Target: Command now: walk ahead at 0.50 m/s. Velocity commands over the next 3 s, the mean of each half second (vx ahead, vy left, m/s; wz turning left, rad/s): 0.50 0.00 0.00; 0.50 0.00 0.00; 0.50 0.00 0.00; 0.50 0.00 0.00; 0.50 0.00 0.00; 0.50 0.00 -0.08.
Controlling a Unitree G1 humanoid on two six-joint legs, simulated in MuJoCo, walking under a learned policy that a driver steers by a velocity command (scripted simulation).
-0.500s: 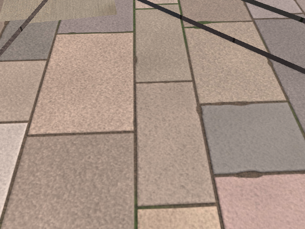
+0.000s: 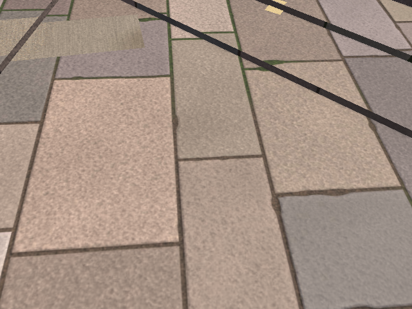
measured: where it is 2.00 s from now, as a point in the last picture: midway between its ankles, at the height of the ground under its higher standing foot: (213, 161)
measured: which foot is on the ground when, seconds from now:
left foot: down 0.00-0.38, up 0.40-0.92, down 0.94-1.00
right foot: up 0.00-0.36, down 0.38-0.94, up 0.96-1.00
